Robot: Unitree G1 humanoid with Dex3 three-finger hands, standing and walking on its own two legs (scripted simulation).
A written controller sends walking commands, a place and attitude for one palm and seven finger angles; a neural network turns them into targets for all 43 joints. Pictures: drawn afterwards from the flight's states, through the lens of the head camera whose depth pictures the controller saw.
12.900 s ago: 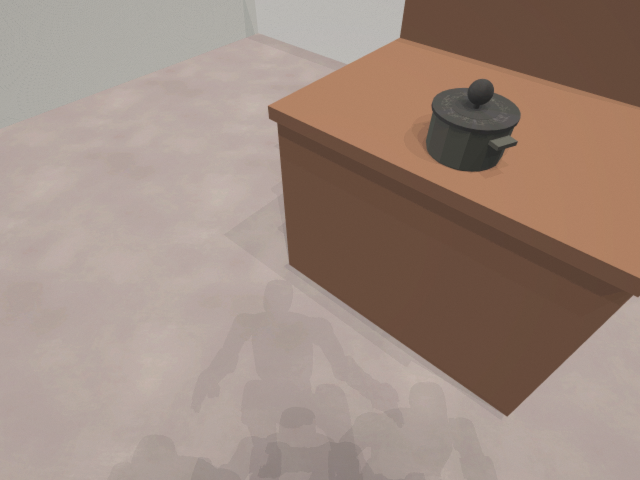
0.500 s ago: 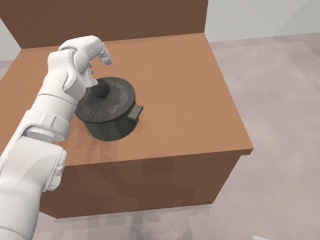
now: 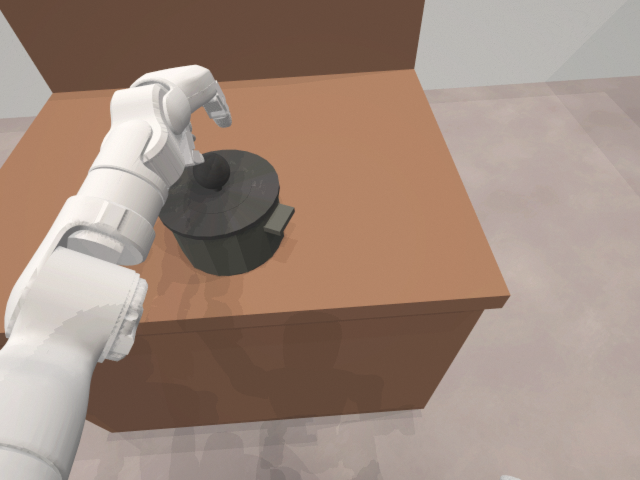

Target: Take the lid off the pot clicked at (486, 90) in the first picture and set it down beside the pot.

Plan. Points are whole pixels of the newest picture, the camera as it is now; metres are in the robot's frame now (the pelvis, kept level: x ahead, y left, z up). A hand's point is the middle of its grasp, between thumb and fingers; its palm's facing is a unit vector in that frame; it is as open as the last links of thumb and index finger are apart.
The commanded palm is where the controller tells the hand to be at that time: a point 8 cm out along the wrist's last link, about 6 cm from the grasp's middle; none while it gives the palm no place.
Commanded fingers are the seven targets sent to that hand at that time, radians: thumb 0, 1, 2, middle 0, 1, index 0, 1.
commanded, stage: lower the open fingers around the knob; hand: left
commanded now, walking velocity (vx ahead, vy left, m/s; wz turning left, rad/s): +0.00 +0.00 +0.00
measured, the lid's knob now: (211, 171) +0.52 +0.15 +0.10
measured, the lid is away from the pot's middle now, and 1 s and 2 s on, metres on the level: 0.00 0.00 0.00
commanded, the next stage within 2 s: close the fingers and squeeze the knob in 1.00 s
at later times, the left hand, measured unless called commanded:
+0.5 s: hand (201, 160) +0.48 +0.15 +0.15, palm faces -0.35 -0.12 -0.93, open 10.2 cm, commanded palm +0.49 +0.15 +0.21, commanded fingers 0.00 -0.34 1.51 -0.84 -0.08 -0.84 -0.08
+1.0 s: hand (214, 172) +0.49 +0.14 +0.12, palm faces -0.39 -0.12 -0.91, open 10.2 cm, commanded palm +0.50 +0.15 +0.18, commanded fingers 0.00 -0.34 1.51 -0.84 -0.08 -0.84 -0.08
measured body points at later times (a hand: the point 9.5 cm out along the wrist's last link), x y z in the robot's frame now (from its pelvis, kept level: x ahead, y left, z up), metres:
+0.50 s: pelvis +0.00 +0.00 +0.00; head +0.05 -0.02 +0.45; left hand +0.50 +0.15 +0.20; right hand +0.06 -0.27 -0.14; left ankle +0.06 +0.10 -0.74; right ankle -0.06 -0.14 -0.74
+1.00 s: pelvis +0.01 +0.00 +0.00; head +0.06 -0.02 +0.44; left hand +0.51 +0.14 +0.17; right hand +0.05 -0.28 -0.14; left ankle +0.06 +0.10 -0.74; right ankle -0.06 -0.14 -0.74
